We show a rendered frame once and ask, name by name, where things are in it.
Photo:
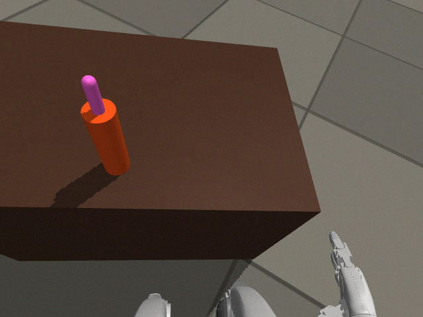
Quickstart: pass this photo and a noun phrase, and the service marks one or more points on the right robot hand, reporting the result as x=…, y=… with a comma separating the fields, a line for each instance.
x=354, y=291

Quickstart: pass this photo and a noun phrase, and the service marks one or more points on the bottle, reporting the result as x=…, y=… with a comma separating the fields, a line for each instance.
x=101, y=119

